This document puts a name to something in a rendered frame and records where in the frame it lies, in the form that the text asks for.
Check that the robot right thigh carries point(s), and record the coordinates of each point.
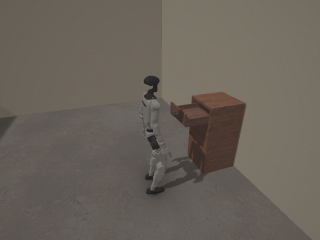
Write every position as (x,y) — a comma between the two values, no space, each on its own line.
(155,146)

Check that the right robot upper arm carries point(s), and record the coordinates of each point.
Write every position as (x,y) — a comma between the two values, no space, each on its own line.
(155,108)

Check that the left robot hand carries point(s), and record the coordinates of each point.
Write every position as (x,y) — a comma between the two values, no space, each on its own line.
(143,131)

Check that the left robot upper arm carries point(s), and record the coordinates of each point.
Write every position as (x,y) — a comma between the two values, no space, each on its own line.
(141,105)

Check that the robot torso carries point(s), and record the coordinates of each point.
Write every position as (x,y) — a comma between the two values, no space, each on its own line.
(147,117)

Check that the cabinet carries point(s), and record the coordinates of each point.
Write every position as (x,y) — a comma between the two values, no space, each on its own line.
(212,146)

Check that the drawer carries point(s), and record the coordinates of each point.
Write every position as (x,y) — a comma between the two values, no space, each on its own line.
(191,114)

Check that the right robot hand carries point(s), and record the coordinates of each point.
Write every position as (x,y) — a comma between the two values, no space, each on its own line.
(165,150)

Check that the left robot forearm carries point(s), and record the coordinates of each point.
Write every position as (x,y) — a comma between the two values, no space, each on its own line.
(142,120)

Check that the handle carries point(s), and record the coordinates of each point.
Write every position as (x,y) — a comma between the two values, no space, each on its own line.
(173,113)

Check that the right robot forearm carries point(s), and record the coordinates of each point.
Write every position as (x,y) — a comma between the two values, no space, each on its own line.
(158,136)

